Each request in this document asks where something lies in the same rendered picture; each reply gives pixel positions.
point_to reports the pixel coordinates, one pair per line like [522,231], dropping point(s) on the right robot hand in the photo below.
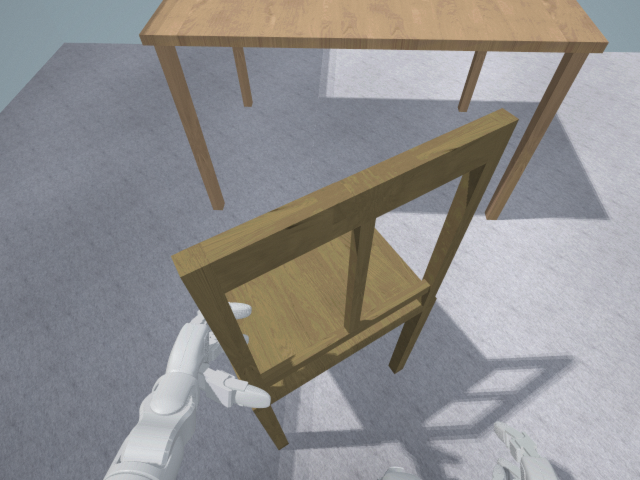
[524,451]

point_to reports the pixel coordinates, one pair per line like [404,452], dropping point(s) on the right robot shin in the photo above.
[395,469]

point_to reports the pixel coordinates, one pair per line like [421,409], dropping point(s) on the chair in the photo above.
[322,282]

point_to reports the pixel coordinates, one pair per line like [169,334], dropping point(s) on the left robot hand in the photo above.
[196,345]

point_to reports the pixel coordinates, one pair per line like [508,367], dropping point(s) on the table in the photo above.
[559,26]

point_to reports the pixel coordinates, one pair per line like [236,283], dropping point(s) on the left robot forearm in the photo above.
[154,449]

